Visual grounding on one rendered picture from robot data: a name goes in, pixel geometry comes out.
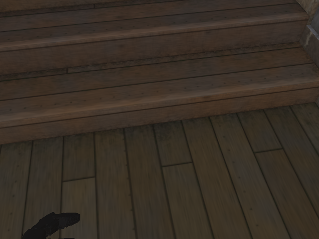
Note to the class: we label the left robot hand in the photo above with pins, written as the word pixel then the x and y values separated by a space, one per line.
pixel 51 223

